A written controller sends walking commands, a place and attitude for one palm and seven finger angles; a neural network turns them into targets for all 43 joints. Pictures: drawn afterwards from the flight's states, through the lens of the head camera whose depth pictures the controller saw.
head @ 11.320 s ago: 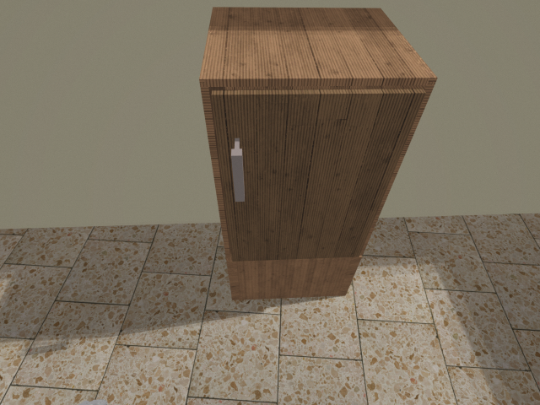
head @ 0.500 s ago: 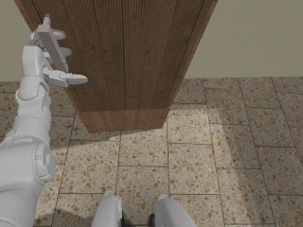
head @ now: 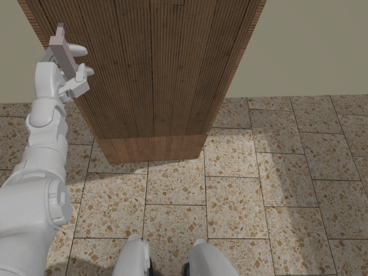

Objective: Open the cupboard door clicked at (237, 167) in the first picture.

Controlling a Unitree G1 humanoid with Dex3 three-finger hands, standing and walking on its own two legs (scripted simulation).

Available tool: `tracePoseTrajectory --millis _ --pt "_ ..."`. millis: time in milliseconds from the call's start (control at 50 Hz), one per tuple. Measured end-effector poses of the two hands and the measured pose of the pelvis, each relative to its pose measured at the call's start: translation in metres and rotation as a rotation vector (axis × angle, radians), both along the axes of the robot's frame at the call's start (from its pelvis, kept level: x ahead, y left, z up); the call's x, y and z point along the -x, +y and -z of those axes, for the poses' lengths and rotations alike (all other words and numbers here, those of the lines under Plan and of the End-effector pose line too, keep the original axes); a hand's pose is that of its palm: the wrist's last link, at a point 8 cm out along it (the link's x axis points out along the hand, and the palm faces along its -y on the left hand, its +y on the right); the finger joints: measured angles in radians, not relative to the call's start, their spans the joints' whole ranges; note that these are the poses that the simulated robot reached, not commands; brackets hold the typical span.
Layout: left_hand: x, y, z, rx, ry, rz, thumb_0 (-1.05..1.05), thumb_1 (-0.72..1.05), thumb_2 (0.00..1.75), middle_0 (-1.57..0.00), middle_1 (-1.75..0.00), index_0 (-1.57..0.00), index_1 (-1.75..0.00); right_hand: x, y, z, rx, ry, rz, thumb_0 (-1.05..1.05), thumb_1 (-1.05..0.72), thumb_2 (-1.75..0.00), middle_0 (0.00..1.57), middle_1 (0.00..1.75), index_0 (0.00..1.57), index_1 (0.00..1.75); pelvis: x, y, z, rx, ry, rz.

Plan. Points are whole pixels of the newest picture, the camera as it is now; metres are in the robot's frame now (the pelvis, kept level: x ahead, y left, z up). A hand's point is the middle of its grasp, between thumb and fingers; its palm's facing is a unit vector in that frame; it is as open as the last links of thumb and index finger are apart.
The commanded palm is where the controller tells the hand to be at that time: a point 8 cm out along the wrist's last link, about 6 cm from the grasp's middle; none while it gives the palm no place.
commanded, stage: close the thumb around the handle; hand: left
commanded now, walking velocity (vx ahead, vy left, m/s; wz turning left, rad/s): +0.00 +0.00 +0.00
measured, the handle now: (71, 61) +0.56 +0.20 +0.08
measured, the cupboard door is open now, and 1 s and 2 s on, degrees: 0 35 40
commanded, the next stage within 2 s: pull the door open along its arc in 0.02 s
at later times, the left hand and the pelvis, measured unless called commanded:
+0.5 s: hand (86, 102) +0.46 +0.17 +0.07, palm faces +0.03 -1.00 +0.00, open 5.7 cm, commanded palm +0.40 +0.20 +0.07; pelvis +0.01 +0.00 +0.02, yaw -1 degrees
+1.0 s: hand (137, 173) +0.31 +0.07 +0.07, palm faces +0.41 -0.91 +0.01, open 5.8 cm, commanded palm +0.24 +0.09 +0.07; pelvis +0.01 -0.03 +0.02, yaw +4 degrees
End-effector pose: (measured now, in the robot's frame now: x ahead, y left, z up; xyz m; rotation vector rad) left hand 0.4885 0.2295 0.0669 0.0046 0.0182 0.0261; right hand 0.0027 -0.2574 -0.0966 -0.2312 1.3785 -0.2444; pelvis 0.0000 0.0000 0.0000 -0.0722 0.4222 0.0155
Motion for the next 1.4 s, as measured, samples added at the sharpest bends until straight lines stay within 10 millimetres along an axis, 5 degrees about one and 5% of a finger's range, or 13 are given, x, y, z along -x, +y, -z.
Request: tracePoseTrajectory --millis 260,420,560,800,980,1160,1400 --pt "0.003 -0.002 0.0 -0.001 -0.003 -0.024 0.0 0.76 0.84 -0.37 -1.35 -0.37 -1.35 0.007 -0.002 0.0 -0.003 0.008 0.014 0.0 -0.9 -0.9 0.2 0.3 0.21 0.3 0.001 -0.002 -0.001 -0.005 -0.002 0.005" --pt "0.028 -0.006 0.001 0.001 -0.014 -0.016 0.01 0.76 0.8 -0.37 -1.35 -0.37 -1.35 -0.006 -0.001 -0.005 -0.034 -0.023 0.027 0.01 -0.91 -0.9 0.2 0.3 0.21 0.3 -0.005 -0.003 -0.009 -0.018 -0.027 0.017" --pt "0.076 -0.017 0.002 0.024 -0.027 -0.017 0.01 0.73 0.75 -0.37 -1.35 -0.37 -1.35 -0.05 0.001 -0.013 -0.064 -0.142 -0.009 0.01 -0.91 -0.9 0.2 0.3 0.2 0.3 -0.015 -0.003 -0.02 -0.03 -0.066 0.019" --pt "0.16 -0.074 0.002 0.036 -0.046 -0.378 0.0 0.74 0.79 -0.33 -1.35 -0.39 -1.35 -0.155 0.02 -0.017 -0.13 -0.385 -0.229 0.01 -0.91 -0.9 0.2 0.3 0.2 0.3 -0.014 -0.011 -0.018 -0.046 -0.115 -0.016" --pt "0.218 -0.119 -0.002 0.027 0.004 -0.408 0.0 0.71 0.75 -0.32 -1.35 -0.39 -1.35 -0.195 0.038 -0.034 -0.172 -0.526 -0.312 0.01 -0.91 -0.9 0.2 0.3 0.2 0.3 -0.014 -0.024 -0.023 -0.063 -0.165 -0.046" --pt "0.249 -0.146 -0.004 -0.008 0.035 -0.321 0.0 0.69 0.73 -0.36 -1.34 -0.37 -1.35 -0.204 0.034 -0.042 -0.197 -0.609 -0.325 0.01 -0.9 -0.9 0.2 0.3 0.21 0.3 -0.015 -0.04 -0.025 -0.077 -0.188 -0.057" --pt "0.239 -0.146 -0.001 -0.002 0.024 -0.408 0.01 0.51 0.73 -0.37 -1.31 -0.37 -1.31 -0.187 0.0 -0.021 -0.155 -0.525 -0.305 0.01 -0.9 -0.9 0.2 0.3 0.2 0.3 -0.013 -0.056 -0.02 -0.099 -0.166 -0.063"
